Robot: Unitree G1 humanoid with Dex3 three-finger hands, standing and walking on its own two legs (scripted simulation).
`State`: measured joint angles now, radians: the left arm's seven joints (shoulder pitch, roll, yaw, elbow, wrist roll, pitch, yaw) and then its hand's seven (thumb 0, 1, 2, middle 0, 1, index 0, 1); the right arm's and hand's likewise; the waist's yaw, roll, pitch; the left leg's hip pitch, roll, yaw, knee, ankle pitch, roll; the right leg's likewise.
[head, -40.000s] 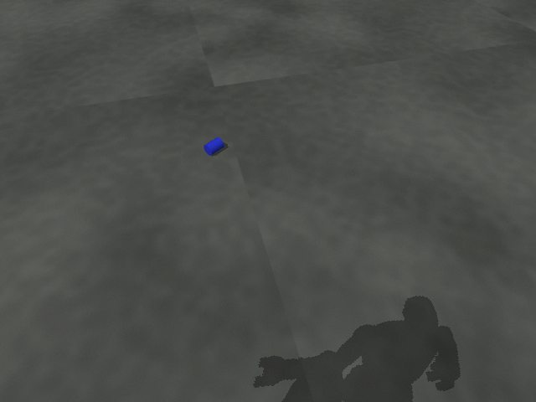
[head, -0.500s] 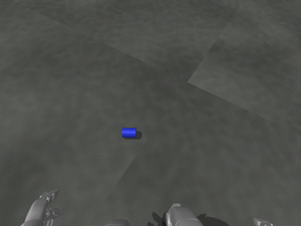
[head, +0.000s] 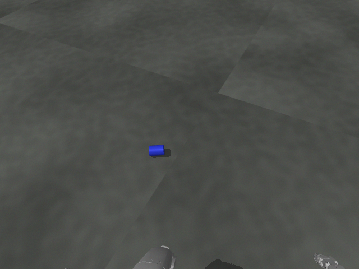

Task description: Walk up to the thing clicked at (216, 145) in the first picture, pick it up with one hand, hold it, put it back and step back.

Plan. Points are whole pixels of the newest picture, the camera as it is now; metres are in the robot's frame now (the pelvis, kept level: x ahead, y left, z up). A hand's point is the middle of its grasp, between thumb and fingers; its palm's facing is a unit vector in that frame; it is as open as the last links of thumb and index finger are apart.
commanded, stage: step back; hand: left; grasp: from above
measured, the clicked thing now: (156, 150) +0.85 +0.26 -0.73
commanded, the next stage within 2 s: stand in 1.70 s
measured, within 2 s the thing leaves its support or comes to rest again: neither
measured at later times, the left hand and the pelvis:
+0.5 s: hand out of the picture -0.11 +0.25 -0.16, palm faces +0.04 -0.93 -0.36, open 7.4 cm; pelvis -0.18 -0.02 +0.00, yaw +2 degrees
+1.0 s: hand out of the picture -0.23 +0.25 -0.14, palm faces +0.11 -0.90 -0.42, open 7.4 cm; pelvis -0.26 -0.04 +0.00, yaw +5 degrees
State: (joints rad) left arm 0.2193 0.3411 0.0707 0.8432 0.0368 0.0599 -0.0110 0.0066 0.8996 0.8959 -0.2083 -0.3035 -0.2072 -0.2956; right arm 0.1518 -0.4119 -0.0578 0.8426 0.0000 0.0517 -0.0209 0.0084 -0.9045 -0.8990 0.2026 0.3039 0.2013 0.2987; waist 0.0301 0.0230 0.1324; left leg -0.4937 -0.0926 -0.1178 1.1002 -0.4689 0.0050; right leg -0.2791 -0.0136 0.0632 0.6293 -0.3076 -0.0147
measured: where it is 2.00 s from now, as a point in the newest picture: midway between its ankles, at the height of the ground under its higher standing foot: outside the picture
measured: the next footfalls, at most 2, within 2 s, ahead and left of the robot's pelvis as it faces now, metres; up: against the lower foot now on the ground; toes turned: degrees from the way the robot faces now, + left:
left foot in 0.20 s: -0.07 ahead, +0.11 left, +0.00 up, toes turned +3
right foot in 0.58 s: -0.22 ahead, -0.17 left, +0.00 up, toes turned +2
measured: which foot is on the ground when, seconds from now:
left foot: up 0.00-0.18, down 0.20-0.62, up 0.64-0.90, down 0.92-1.00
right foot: down 0.00-0.22, up 0.24-0.56, down 0.58-0.96, up 0.98-1.00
